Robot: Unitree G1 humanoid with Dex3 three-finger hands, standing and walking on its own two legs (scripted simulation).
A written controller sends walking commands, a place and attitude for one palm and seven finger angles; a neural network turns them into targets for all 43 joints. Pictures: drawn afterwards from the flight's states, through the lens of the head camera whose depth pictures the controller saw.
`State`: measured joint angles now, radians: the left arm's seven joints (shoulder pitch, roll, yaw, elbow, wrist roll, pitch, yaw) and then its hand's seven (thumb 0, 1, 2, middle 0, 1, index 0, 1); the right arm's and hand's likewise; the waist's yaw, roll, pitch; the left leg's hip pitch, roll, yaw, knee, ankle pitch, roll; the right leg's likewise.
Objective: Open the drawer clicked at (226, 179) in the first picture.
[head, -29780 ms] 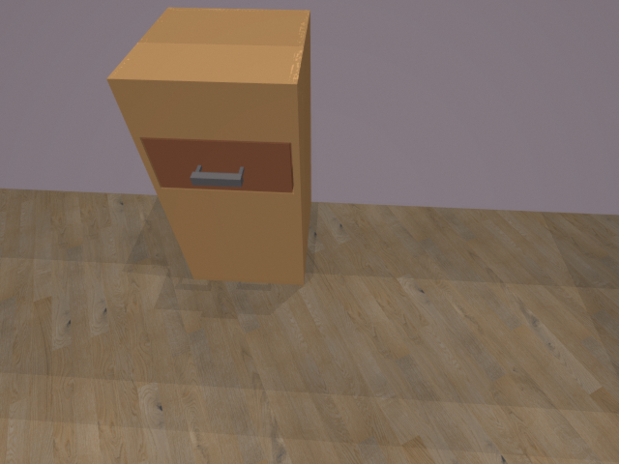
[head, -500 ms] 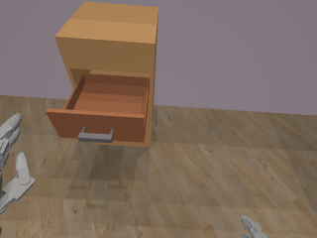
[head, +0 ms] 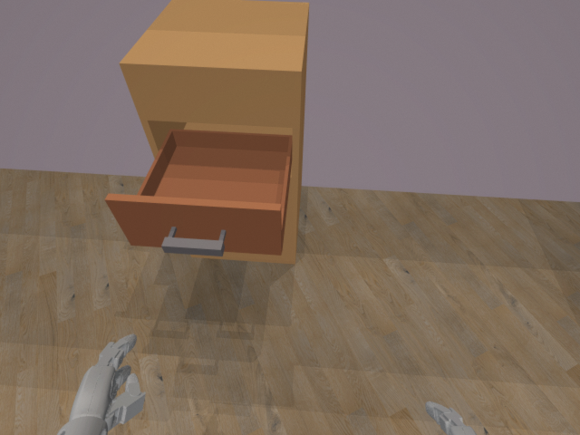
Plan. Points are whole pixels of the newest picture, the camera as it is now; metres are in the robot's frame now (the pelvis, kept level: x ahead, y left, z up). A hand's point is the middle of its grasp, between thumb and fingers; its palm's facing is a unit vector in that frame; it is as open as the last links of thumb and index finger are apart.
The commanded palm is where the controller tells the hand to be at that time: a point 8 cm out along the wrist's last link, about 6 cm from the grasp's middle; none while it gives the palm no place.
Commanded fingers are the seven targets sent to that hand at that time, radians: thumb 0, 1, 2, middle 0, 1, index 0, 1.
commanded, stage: let the arm hang, fingers relaxed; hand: left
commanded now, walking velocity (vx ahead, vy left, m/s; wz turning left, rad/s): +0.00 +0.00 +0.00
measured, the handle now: (196, 239) +0.55 +0.23 -0.18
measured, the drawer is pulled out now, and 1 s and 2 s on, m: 0.30 0.30 0.30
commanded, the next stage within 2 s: look to check the result in 0.94 s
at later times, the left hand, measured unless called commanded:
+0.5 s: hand out of the picture +0.02 +0.19 -0.16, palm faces +0.00 -0.97 -0.25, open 7.3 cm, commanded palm none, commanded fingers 0.00 0.90 0.90 -0.20 -0.30 -0.20 -0.30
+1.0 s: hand out of the picture -0.01 +0.15 -0.16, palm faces +0.01 -0.99 -0.17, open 7.4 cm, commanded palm none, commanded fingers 0.00 0.90 0.90 -0.20 -0.30 -0.20 -0.30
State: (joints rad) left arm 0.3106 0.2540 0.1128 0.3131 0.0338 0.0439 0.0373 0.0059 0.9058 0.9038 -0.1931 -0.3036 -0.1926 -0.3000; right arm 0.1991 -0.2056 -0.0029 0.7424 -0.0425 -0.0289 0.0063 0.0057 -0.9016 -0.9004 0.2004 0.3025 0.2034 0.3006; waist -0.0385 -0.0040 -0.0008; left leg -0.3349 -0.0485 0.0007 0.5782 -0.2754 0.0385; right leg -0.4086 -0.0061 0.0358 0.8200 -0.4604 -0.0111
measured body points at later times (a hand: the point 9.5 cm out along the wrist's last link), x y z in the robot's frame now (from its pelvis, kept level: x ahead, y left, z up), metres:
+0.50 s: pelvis +0.01 -0.01 +0.01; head +0.03 -0.01 +0.46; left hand +0.02 +0.24 -0.14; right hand +0.01 -0.23 -0.15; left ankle +0.01 +0.10 -0.73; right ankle +0.00 -0.12 -0.73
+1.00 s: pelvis +0.01 -0.01 +0.01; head +0.02 -0.01 +0.46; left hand -0.01 +0.20 -0.15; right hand -0.03 -0.22 -0.15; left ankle +0.01 +0.10 -0.73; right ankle +0.00 -0.12 -0.73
